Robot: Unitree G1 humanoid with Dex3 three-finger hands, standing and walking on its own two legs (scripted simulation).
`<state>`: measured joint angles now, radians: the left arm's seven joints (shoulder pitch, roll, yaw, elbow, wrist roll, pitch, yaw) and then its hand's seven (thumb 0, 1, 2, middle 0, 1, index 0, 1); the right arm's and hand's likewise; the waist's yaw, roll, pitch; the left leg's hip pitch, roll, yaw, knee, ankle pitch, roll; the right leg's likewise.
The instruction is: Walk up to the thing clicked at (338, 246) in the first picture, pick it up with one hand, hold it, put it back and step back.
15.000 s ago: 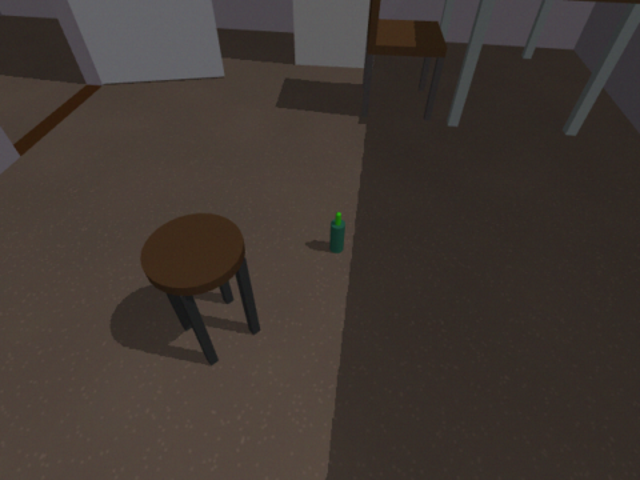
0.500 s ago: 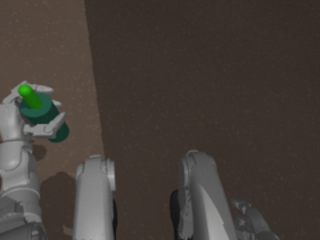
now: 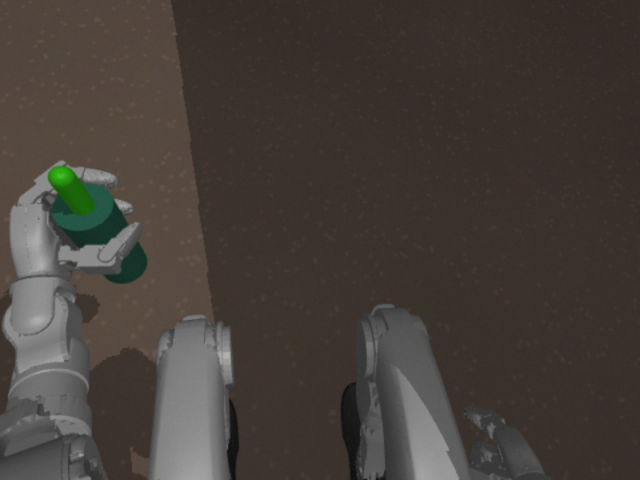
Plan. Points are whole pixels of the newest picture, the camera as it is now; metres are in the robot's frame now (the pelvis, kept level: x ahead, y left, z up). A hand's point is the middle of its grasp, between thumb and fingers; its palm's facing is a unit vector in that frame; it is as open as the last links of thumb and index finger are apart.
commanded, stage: lift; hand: left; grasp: from the side
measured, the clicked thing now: (98, 227) +0.43 +0.25 -0.04
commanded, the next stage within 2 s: none
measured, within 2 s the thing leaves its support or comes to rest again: neither
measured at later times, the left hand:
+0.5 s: hand (71, 208) +0.41 +0.23 +0.05, palm faces +0.12 -0.99 -0.06, open 8.3 cm
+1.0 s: hand out of the picture +0.39 +0.21 +0.23, palm faces +0.18 -0.98 -0.04, open 8.3 cm
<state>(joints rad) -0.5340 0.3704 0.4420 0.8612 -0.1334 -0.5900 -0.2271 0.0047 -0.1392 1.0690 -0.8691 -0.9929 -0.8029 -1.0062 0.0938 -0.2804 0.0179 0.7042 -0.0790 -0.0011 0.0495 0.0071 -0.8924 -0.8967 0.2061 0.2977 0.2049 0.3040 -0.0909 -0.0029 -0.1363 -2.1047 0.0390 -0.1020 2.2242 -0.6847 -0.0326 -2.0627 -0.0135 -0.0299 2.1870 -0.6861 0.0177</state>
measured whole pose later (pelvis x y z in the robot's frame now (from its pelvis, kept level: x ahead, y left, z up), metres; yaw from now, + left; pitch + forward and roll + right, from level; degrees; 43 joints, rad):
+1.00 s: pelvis +0.05 +0.00 +0.21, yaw +2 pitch +26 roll -3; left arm -0.14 0.23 0.21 0.31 -0.18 -0.30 -0.06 0.00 -0.13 1.06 -0.86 -1.00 -0.80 -1.02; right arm 0.15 -0.23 0.00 0.63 0.02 -0.05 -0.04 0.01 -0.89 -0.89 0.21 0.30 0.21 0.30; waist -0.03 0.03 -0.20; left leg -1.36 0.05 -0.05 1.54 -0.62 -0.02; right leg -1.32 -0.02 -0.04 1.50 -0.62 0.02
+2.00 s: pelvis +0.08 +0.00 +0.33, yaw +4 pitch +11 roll -1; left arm -0.12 0.19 0.15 0.42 -0.16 -0.33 -0.04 0.00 -0.13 1.06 -0.85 -1.01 -0.79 -1.02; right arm 0.23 -0.22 0.01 0.68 -0.01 -0.04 -0.04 0.01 -0.90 -0.89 0.21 0.30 0.20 0.30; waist -0.03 0.02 -0.07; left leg -0.71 0.05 -0.02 0.97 -0.46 -0.03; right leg -0.67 -0.02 -0.03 0.94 -0.46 0.01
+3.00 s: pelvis +0.08 +0.01 +0.35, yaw +3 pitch +6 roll -1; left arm -0.12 0.18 0.14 0.45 -0.16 -0.35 -0.05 0.00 -0.12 1.05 -0.85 -1.02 -0.78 -1.03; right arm 0.23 -0.22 0.00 0.69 -0.01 -0.02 -0.03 0.01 -0.90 -0.90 0.21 0.30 0.20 0.30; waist -0.03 0.02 -0.02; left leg -0.53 0.05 0.00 0.83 -0.40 -0.02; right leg -0.50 -0.02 -0.03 0.79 -0.39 0.02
